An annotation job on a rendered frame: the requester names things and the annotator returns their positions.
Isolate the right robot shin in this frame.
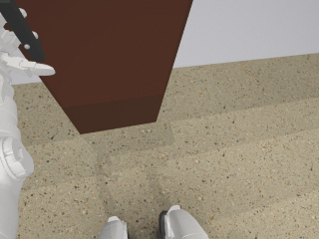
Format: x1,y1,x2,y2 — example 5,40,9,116
164,205,180,239

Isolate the robot left upper arm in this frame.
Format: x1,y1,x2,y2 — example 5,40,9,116
0,136,34,239

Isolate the left robot shin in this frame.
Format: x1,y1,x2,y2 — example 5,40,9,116
108,216,121,222

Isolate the handle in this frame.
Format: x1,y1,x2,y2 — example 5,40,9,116
0,0,45,63

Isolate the left robot hand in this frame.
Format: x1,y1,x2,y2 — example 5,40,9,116
0,8,56,79

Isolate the cupboard door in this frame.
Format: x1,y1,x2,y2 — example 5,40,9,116
7,0,189,108

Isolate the robot shin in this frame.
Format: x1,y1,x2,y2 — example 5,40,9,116
108,216,121,222
164,205,180,239

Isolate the left robot forearm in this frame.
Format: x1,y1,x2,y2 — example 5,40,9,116
0,66,22,142

